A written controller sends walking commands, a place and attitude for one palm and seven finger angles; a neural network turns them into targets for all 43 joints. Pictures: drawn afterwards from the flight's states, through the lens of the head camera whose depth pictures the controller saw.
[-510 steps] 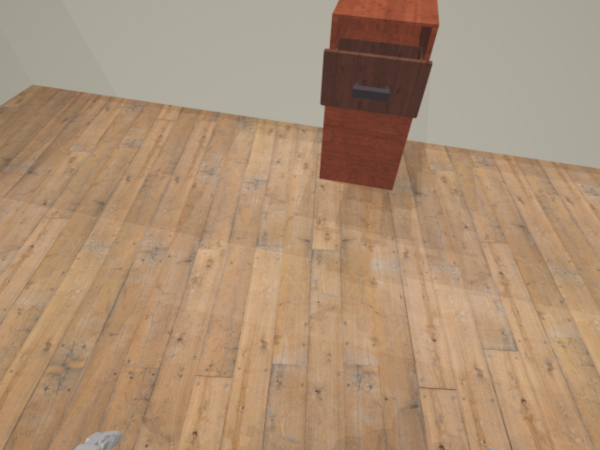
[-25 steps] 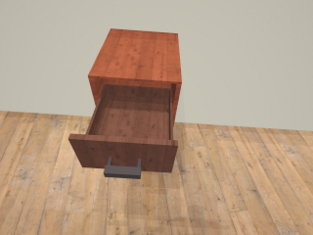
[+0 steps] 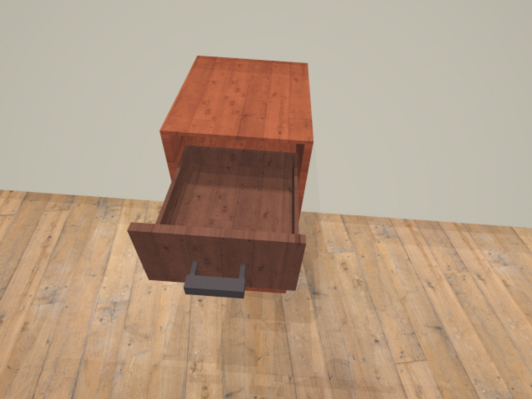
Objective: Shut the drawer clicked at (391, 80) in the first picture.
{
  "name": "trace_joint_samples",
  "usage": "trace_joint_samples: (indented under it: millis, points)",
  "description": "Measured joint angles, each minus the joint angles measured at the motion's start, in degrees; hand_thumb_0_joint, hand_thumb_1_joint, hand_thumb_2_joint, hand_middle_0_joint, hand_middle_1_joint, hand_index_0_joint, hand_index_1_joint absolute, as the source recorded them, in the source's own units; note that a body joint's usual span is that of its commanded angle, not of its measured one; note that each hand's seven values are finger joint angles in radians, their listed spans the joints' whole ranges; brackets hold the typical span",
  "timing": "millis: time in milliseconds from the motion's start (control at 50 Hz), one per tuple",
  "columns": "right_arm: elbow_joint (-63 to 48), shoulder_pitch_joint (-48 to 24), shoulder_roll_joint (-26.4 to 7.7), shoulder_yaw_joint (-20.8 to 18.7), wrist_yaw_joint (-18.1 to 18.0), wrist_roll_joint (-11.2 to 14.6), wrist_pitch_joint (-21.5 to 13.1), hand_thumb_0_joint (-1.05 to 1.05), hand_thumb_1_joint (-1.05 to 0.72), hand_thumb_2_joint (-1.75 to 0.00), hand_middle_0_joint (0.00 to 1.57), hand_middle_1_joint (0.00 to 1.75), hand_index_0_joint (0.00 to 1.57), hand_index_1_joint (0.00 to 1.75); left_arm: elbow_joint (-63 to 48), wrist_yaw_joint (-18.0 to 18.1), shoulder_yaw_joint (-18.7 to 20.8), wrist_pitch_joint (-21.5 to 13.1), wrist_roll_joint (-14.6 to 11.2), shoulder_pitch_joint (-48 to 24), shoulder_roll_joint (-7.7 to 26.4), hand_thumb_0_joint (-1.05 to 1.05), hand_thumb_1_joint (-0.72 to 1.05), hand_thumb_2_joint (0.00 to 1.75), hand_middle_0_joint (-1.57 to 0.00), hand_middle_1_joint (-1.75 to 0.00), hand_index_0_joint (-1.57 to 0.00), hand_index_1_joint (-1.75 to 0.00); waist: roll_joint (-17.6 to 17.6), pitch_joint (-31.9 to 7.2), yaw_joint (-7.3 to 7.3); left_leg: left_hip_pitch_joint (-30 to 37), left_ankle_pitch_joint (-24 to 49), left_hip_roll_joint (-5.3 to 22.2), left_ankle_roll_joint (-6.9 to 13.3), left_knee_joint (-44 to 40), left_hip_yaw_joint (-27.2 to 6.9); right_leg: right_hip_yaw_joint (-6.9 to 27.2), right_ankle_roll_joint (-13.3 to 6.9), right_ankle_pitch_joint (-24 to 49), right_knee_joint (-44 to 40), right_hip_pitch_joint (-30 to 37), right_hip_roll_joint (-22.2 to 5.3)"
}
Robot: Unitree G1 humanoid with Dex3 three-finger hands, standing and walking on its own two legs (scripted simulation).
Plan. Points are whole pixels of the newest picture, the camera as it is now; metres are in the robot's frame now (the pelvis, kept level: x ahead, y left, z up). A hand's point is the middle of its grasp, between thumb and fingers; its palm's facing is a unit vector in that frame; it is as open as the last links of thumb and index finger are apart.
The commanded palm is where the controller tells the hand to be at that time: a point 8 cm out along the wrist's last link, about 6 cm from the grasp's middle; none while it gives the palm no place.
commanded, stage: look again from close up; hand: left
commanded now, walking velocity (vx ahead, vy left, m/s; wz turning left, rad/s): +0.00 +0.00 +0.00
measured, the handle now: (217, 276) +0.36 +0.13 -0.09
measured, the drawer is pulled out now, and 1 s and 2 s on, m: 0.30 0.30 0.30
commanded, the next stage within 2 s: shuffle to correct the standing spot in 0.24 s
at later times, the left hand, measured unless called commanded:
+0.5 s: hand out of the picture -0.13 +0.15 -0.20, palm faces +0.09 -0.98 -0.15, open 7.4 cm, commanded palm none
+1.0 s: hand out of the picture -0.04 +0.17 -0.17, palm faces +0.04 -0.97 -0.24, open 7.3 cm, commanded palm none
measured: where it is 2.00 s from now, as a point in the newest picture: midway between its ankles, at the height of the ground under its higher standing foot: outside the picture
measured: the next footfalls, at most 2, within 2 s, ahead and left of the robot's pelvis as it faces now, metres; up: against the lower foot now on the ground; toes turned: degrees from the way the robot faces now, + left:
left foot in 0.56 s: +0.00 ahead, +0.09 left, +0.00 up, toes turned +1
right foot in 0.86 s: -0.08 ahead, -0.11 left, +0.00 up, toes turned -2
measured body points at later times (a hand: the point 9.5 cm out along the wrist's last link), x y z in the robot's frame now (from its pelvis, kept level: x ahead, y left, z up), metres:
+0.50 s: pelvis -0.05 +0.00 -0.01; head -0.09 +0.02 +0.44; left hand -0.13 +0.20 -0.18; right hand -0.06 -0.22 -0.16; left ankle -0.02 +0.06 -0.70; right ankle -0.02 -0.13 -0.74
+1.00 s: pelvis -0.08 -0.02 -0.01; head -0.09 -0.02 +0.44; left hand -0.04 +0.22 -0.15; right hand -0.11 -0.25 -0.16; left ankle -0.07 +0.07 -0.69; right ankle -0.12 -0.11 -0.74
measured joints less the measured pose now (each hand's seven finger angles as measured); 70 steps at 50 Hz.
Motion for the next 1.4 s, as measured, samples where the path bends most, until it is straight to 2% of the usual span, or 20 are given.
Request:
trace_joint_samples:
  millis: [240,380,420,480,500,540,560,620,700,760,820,860,940,1000,1040,1120,1200,1240,1300,1400]
  points:
    - [-0.03,1.04,1.02,0.01,0.05,-0.08,0.19,0.01,-0.92,-0.90,0.20,0.30,0.19,0.30,0.49,-0.21,0.05,0.72,-0.17,-0.31,0.00,0.00,0.91,0.90,-0.19,-0.30,-0.20,-0.30,0.12,-0.11,-0.51,-0.91,-1.09,0.75,-0.34,1.20,-0.51,-0.03,-0.62,-2.26,1.68,-1.13,1.00]
    - [-0.04,0.13,0.53,-0.82,0.19,-0.15,1.68,0.01,-0.91,-0.90,0.20,0.30,0.20,0.30,-0.73,-0.07,0.90,1.19,0.04,-0.11,-0.40,0.00,0.91,0.90,-0.19,-0.30,-0.20,-0.30,1.21,0.22,0.06,-2.63,-5.65,0.53,-2.98,2.39,-0.50,-0.61,-1.14,-2.26,2.61,-2.79,0.48]
    - [-0.79,0.33,0.53,-1.50,0.15,-0.26,2.49,0.01,-0.91,-0.90,0.20,0.30,0.20,0.30,-0.76,0.24,1.28,1.77,0.04,0.35,-0.24,0.00,0.91,0.90,-0.19,-0.30,-0.20,-0.30,1.50,0.02,-0.44,-6.66,-11.17,0.75,-4.95,12.28,-1.43,-1.73,-1.10,0.25,1.52,-2.40,0.61]
    - [-2.83,1.74,1.00,-2.22,0.37,-0.39,2.24,0.00,-0.91,-0.90,0.20,0.30,0.20,0.30,0.29,1.28,1.81,3.06,0.01,0.13,0.63,0.00,0.91,0.90,-0.20,-0.30,-0.20,-0.30,0.01,-0.71,-1.89,-10.45,-14.12,2.34,-5.41,36.89,-3.31,-2.13,-0.03,5.71,2.83,-3.19,0.57]
    - [-3.49,2.84,1.20,-2.23,0.43,-0.32,1.47,0.00,-0.91,-0.90,0.20,0.30,0.20,0.30,0.55,1.30,1.86,3.35,0.11,-0.34,1.12,0.01,0.91,0.90,-0.20,-0.30,-0.20,-0.30,-0.67,-1.40,-2.58,-8.31,-15.40,3.53,-5.12,36.77,-3.52,-1.86,0.72,4.70,4.23,-3.86,0.63]
    - [-4.82,5.43,1.25,-2.00,0.46,-0.36,-0.12,0.00,-0.91,-0.90,0.20,0.30,0.20,0.30,-0.53,1.14,1.97,3.47,0.29,-1.86,2.03,0.01,0.90,0.90,-0.20,-0.30,-0.20,-0.30,-1.59,-2.49,-3.29,-1.36,-15.54,5.83,-4.72,25.37,-3.81,-1.30,0.75,1.02,9.71,-7.21,0.78]
    - [-4.90,6.09,1.36,-1.82,0.18,-0.55,-0.84,0.00,-0.91,-0.90,0.20,0.30,0.20,0.30,-1.61,1.16,2.07,3.25,0.15,-3.11,2.53,0.01,0.90,0.90,-0.20,-0.30,-0.20,-0.30,-2.56,-2.27,-3.61,0.07,-14.69,5.67,-3.99,21.44,-3.39,-0.35,0.11,-2.36,14.69,-10.10,0.49]
    - [-3.86,7.36,2.59,-0.83,-0.75,-1.10,-0.76,0.00,-0.91,-0.90,0.19,0.30,0.19,0.30,-4.53,0.89,2.63,3.33,-0.24,-7.32,4.17,0.01,0.91,0.90,-0.19,-0.30,-0.20,-0.30,-6.62,-0.94,-3.07,-0.28,-13.23,3.22,-2.09,22.34,1.03,4.18,-0.36,-6.12,32.42,-17.46,1.00]
    - [-1.77,10.00,2.94,-0.14,-0.47,-1.19,-0.15,0.00,-0.91,-0.90,0.19,0.30,0.19,0.30,-7.28,0.10,2.98,3.41,0.60,-12.17,5.39,0.02,0.94,0.90,-0.20,-0.30,-0.20,-0.30,-3.71,-2.34,-2.55,-0.68,-9.98,3.26,-1.44,18.19,0.61,2.17,-0.34,-2.00,44.58,-21.20,2.09]
    - [-1.46,10.06,2.71,-0.36,0.04,-1.44,-0.21,0.01,-0.91,-0.90,0.20,0.30,0.19,0.30,-9.87,-0.98,2.91,2.30,0.32,-13.38,6.06,0.02,0.94,0.90,-0.19,-0.30,-0.20,-0.30,-0.54,-3.01,-2.57,-0.92,-7.38,4.01,-1.25,14.24,-1.01,-0.24,-0.39,-4.53,37.83,-17.30,1.24]
    - [-2.96,8.74,1.71,-0.83,0.08,-1.71,-0.31,0.01,-0.91,-0.90,0.20,0.30,0.20,0.30,-11.49,-1.38,3.00,1.79,-0.11,-12.78,6.49,0.02,0.93,0.90,-0.19,-0.30,-0.20,-0.30,1.79,-2.90,-3.49,-1.53,-5.95,4.97,-1.71,12.47,-1.75,-1.40,-0.53,-8.74,20.56,-9.48,0.85]
    - [-4.35,7.71,1.17,-1.16,0.22,-1.59,-0.36,0.01,-0.91,-0.90,0.20,0.30,0.20,0.30,-11.76,-1.31,3.09,1.53,-0.38,-12.00,6.92,0.01,0.93,0.90,-0.19,-0.30,-0.20,-0.30,1.80,-2.37,-4.09,-2.40,-6.12,5.05,-2.45,13.35,-1.47,-1.22,-0.98,-6.60,8.05,-3.66,0.70]
    - [-5.71,6.43,-0.54,-1.95,0.48,-1.20,0.29,0.01,-0.91,-0.90,0.20,0.30,0.20,0.30,-10.31,-0.55,2.34,1.56,-0.15,-10.93,5.26,0.01,0.92,0.90,-0.19,-0.30,-0.20,-0.30,3.88,-0.40,-4.94,-5.62,-16.66,5.89,-3.56,25.78,-3.83,-3.82,-1.82,-1.58,3.64,-0.04,2.67]
    - [-6.02,5.86,-1.64,-2.15,1.11,-1.23,0.83,0.01,-0.91,-0.90,0.20,0.30,0.20,0.30,-9.72,0.05,2.08,0.41,-0.25,-8.16,4.01,0.01,0.91,0.90,-0.19,-0.30,-0.20,-0.30,2.47,-0.63,-3.67,-9.08,-17.08,6.04,-4.12,38.94,-3.33,-4.23,-2.65,-1.18,0.65,2.67,3.17]
    - [-6.75,4.94,-2.53,-2.57,1.25,-1.12,0.85,0.01,-0.91,-0.90,0.20,0.30,0.20,0.30,-8.76,0.08,1.86,-0.23,-0.11,-6.37,3.12,0.01,0.91,0.90,-0.19,-0.30,-0.20,-0.30,1.57,-0.63,-3.10,-10.25,-16.57,6.56,-4.35,42.48,-2.96,-4.11,-2.87,-0.80,-1.03,4.08,3.43]
    - [-8.40,2.11,-3.56,-3.11,1.05,-0.82,0.32,0.01,-0.91,-0.90,0.20,0.30,0.19,0.30,-6.56,-0.30,1.33,-0.77,0.37,-3.71,2.02,0.01,0.91,0.90,-0.20,-0.30,-0.20,-0.30,-0.45,0.00,-1.89,-9.37,-17.15,7.77,-4.36,37.33,-1.93,-3.44,-2.53,-1.16,-2.29,5.95,3.36]
    - [-10.08,-0.52,-3.60,-2.44,0.68,-0.68,-1.94,0.01,-0.91,-0.90,0.19,0.30,0.19,0.30,-4.70,-1.23,1.01,-0.36,-0.05,-2.07,2.15,0.01,0.90,0.90,-0.20,-0.30,-0.21,-0.30,-2.56,1.32,-1.07,-2.24,-12.99,7.36,-2.90,18.47,-0.87,-2.51,-1.74,-5.34,4.19,5.01,2.47]
    - [-10.71,-1.57,-3.37,-2.07,0.41,-0.84,-3.31,0.00,-0.91,-0.90,0.19,0.30,0.19,0.30,-3.98,-1.92,0.92,0.45,-0.54,-2.56,2.49,0.01,0.90,0.90,-0.20,-0.30,-0.21,-0.30,-2.99,2.39,-1.48,-2.02,-6.52,7.26,-2.33,18.13,-0.22,-1.88,-1.99,-9.07,18.32,-0.78,2.15]
    - [-10.29,-1.17,-1.63,-1.37,0.45,-0.88,-2.94,0.00,-0.91,-0.90,0.19,0.30,0.19,0.30,-3.82,-2.55,1.25,1.86,-0.08,-5.12,4.16,0.01,0.90,0.90,-0.20,-0.30,-0.21,-0.30,-4.44,2.78,-1.39,-0.54,-8.48,5.97,-2.18,17.63,0.43,-0.99,-2.10,-8.86,35.95,-10.37,0.84]
    - [-7.14,0.72,0.16,-0.60,0.67,-0.87,-2.36,0.00,-0.91,-0.90,0.20,0.30,0.19,0.30,-6.91,-3.15,1.68,1.41,0.01,-9.43,5.33,0.01,0.91,0.90,-0.20,-0.30,-0.20,-0.30,-2.02,2.08,0.12,3.10,-5.95,5.65,-2.82,10.20,-0.60,-1.72,-0.95,-2.34,39.15,-19.41,-1.86]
